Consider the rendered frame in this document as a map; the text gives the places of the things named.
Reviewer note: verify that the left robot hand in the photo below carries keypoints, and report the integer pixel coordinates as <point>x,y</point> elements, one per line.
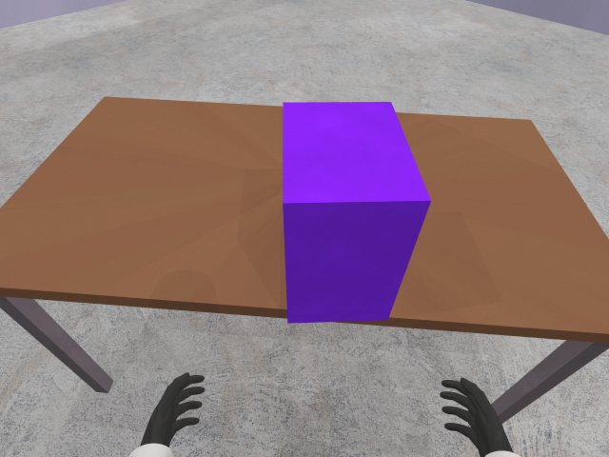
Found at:
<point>162,424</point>

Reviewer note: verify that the table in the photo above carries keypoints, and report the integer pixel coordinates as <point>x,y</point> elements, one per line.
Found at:
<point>171,204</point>

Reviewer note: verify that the carton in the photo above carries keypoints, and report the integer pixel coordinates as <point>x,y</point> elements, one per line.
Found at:
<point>354,203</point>

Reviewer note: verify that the right robot hand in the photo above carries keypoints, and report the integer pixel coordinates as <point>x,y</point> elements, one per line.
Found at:
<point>486,431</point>

